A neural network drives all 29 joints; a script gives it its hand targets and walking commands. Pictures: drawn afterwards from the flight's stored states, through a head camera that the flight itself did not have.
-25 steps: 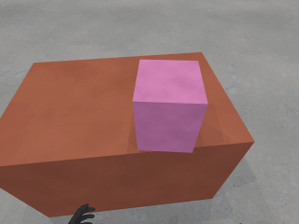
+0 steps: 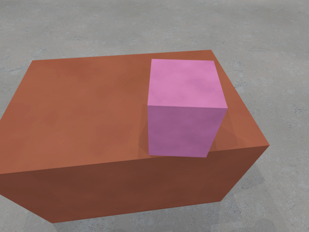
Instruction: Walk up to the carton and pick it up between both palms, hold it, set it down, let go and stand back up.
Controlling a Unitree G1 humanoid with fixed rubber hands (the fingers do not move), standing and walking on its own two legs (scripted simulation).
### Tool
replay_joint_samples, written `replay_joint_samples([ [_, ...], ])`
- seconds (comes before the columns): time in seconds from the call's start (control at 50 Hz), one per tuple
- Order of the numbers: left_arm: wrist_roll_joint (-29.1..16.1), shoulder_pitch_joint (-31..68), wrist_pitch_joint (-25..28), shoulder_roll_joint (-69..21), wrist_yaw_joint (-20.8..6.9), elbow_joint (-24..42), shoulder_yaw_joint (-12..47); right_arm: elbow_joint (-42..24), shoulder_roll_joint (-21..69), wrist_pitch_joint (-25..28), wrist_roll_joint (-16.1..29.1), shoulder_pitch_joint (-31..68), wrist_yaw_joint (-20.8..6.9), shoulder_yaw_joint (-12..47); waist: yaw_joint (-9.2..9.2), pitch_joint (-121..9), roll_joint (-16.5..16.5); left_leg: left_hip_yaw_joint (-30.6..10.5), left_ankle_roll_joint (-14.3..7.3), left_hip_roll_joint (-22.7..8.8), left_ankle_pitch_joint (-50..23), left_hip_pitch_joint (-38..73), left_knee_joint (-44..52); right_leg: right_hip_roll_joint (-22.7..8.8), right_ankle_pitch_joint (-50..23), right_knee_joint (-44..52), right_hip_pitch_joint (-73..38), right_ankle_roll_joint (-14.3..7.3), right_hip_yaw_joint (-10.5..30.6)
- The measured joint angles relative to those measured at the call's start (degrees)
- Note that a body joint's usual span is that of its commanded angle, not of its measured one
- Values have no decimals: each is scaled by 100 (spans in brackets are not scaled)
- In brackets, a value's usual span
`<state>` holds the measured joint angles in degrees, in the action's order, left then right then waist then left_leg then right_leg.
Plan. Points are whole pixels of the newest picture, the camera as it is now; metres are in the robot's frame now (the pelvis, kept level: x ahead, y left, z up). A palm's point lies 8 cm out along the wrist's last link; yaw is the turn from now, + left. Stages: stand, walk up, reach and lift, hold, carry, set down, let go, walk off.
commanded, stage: stand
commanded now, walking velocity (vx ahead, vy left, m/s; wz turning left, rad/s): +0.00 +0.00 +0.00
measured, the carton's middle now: (179, 109) +0.49 -0.05 +0.01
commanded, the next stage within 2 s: none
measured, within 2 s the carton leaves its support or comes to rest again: neither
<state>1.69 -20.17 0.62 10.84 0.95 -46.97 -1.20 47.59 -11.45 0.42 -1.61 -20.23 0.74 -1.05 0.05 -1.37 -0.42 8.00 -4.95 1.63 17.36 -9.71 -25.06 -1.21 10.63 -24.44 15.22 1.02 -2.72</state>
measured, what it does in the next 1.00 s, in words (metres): stands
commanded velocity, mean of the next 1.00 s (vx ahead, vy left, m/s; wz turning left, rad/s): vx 0.00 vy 0.00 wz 0.00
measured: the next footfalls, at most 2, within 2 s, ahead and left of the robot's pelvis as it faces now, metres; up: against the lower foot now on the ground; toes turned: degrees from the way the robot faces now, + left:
none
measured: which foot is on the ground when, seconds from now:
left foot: down 0.00-1.00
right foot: down 0.00-1.00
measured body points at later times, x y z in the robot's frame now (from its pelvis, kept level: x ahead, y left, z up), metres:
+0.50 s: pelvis +0.02 +0.02 +0.00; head +0.03 +0.03 +0.45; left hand +0.02 +0.24 -0.16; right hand -0.01 -0.21 -0.14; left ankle -0.04 +0.05 -0.74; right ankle +0.02 -0.13 -0.74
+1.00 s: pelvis +0.00 +0.00 +0.00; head +0.01 +0.02 +0.45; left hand -0.03 +0.21 -0.17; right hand -0.05 -0.21 -0.15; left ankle -0.04 +0.05 -0.74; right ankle +0.02 -0.13 -0.74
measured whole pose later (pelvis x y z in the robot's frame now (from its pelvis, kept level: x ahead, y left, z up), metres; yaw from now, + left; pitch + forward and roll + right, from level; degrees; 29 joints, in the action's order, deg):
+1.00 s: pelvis +0.00 +0.00 +0.00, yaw +0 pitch -1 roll -1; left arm 0.9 -19.2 -0.6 6.7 2.3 -65.4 0.7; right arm 62.1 -7.1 1.0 -1.0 -23.2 2.4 0.7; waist -0.2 1.3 -0.7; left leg 8.3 -5.3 2.6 15.9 -5.4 -21.6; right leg -1.9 10.0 -22.8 11.8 1.5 -2.3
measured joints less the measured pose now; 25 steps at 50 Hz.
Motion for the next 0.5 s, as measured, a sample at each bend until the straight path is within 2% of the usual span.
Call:
replay_joint_samples([
  [0.16,-34,97,-26,-61,59,-277,13,225,103,-1,22,9,79,41,1,35,-48,49,-54,41,34,106,68,-27,24,35,-75,64,57],
  [0.3,-66,102,-87,-102,80,-603,3,528,195,9,41,-142,105,79,-73,217,11,39,-96,123,-15,193,216,-98,18,110,-139,134,59],
  [0.5,-141,141,-144,-153,171,-1067,1,916,282,56,48,-267,165,115,-95,226,-66,34,-103,169,-15,459,357,-133,104,92,-332,151,65],
])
